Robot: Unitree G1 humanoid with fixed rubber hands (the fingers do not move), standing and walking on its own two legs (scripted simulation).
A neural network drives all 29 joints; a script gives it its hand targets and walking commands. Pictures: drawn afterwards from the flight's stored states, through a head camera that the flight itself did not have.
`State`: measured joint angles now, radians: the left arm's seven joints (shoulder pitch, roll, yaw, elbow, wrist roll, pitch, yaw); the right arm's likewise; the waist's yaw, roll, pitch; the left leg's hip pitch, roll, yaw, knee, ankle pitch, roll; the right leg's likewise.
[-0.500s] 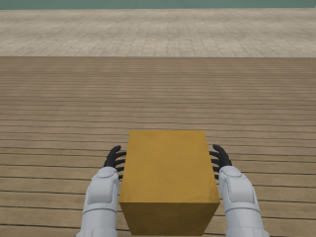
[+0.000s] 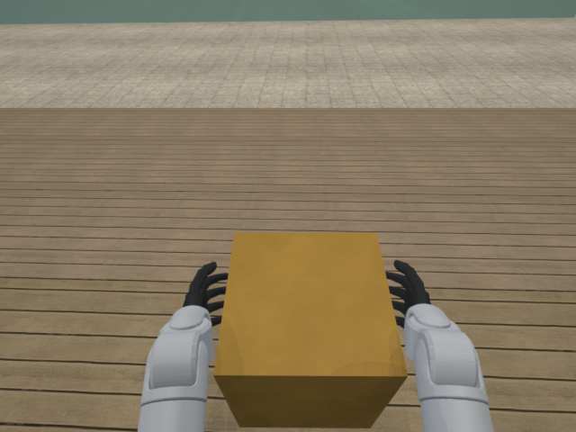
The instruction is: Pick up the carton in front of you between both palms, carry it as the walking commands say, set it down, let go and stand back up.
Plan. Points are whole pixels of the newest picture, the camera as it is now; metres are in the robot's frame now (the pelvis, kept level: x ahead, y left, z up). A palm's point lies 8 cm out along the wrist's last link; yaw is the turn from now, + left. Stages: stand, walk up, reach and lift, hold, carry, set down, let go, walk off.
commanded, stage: carry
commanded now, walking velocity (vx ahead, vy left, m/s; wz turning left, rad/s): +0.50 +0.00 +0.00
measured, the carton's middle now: (304, 334) +0.30 +0.00 +0.00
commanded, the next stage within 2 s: none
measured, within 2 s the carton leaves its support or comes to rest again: neither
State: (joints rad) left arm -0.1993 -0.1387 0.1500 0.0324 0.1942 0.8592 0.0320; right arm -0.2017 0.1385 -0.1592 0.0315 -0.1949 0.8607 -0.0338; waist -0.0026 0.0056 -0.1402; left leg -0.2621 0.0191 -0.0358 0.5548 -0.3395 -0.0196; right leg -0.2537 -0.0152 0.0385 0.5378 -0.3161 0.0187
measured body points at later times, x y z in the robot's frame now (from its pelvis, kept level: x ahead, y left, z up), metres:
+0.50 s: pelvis +0.22 +0.01 +0.01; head +0.23 +0.01 +0.46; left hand +0.51 +0.14 +0.09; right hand +0.49 -0.16 +0.08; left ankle +0.14 +0.09 -0.73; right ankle +0.14 -0.10 -0.66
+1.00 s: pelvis +0.52 -0.05 +0.02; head +0.54 -0.07 +0.47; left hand +0.78 +0.11 +0.08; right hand +0.80 -0.19 +0.07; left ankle +0.59 +0.11 -0.67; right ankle +0.48 -0.11 -0.73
